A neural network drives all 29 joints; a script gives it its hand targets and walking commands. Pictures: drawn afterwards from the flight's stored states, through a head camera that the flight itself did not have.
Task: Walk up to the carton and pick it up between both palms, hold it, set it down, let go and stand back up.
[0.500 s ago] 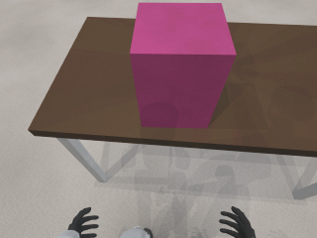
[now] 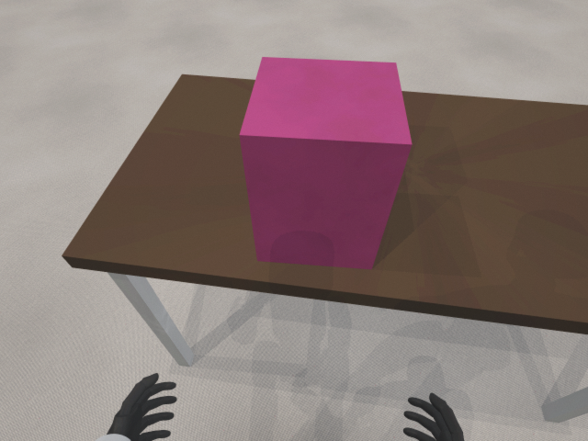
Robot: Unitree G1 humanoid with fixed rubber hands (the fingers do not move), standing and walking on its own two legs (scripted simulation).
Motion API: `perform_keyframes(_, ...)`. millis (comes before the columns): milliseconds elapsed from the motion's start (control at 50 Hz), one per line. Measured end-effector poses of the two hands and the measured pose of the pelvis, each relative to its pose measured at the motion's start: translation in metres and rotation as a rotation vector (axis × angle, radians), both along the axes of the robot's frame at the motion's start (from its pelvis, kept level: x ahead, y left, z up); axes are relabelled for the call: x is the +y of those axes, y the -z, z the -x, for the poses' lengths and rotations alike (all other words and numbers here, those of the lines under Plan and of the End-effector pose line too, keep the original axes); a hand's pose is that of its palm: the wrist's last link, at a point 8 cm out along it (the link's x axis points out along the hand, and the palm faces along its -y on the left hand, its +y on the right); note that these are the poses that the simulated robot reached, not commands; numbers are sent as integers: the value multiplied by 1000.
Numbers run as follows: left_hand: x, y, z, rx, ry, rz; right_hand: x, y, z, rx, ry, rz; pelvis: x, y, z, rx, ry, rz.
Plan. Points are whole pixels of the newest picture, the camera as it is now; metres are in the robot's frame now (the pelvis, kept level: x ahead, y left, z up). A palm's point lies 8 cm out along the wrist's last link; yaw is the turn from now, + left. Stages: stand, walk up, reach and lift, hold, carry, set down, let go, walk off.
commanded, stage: reach and lift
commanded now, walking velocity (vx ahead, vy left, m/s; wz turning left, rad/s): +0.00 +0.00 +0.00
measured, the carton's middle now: (320, 170) +0.51 +0.02 +0.06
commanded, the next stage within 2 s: none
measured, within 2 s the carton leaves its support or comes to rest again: neither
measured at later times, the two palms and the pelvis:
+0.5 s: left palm (130, 395) +0.18 +0.25 -0.03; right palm (453, 415) +0.18 -0.16 -0.03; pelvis +0.02 +0.02 +0.01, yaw -1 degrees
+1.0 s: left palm (135, 336) +0.24 +0.25 +0.02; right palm (460, 356) +0.24 -0.17 +0.01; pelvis +0.02 +0.03 +0.01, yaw -1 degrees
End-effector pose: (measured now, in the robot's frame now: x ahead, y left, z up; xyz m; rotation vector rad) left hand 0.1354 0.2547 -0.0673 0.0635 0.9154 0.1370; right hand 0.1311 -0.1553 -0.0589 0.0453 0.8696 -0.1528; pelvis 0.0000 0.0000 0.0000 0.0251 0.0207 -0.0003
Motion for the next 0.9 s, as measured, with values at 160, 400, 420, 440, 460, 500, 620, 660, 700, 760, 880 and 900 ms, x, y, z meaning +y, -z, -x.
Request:
perform_keyframes(160,3,-18,-21,-125,28,-11,2,-12,-22,-131,2,-4,5,-2,-7,2,-3,1)
perform_keyframes(400,-3,-29,-39,-239,31,-2,-4,-22,-42,-223,-39,15,16,-6,-20,-3,10,6)
perform_keyframes(420,-3,-30,-39,-251,33,-5,-5,-23,-44,-234,-44,17,16,-6,-21,-1,10,6)
perform_keyframes(440,-3,-30,-40,-263,31,-4,-5,-25,-45,-245,-46,17,17,-6,-22,0,10,6)
perform_keyframes(460,-3,-31,-41,-276,28,-4,-4,-26,-47,-259,-48,16,17,-6,-23,2,10,6)
perform_keyframes(500,-3,-33,-43,-308,22,-5,-3,-29,-51,-289,-53,14,18,-6,-25,6,11,6)
perform_keyframes(620,-2,-38,-56,-373,24,-17,-3,-32,-65,-331,-58,15,20,-5,-28,4,10,7)
perform_keyframes(660,-1,-42,-62,-395,25,-18,-3,-35,-71,-354,-60,17,21,-5,-28,0,9,8)
perform_keyframes(700,0,-47,-69,-420,24,-15,-4,-40,-78,-380,-61,19,22,-5,-28,-4,9,8)
perform_keyframes(760,1,-56,-79,-463,26,-15,-5,-48,-89,-431,-59,14,24,-5,-28,-4,8,9)
perform_keyframes(880,-3,-76,-95,-560,40,-13,-7,-65,-104,-516,-65,15,27,-6,-28,-21,13,10)
perform_keyframes(900,-3,-78,-97,-569,40,-14,-7,-66,-105,-523,-66,17,27,-6,-28,-25,14,10)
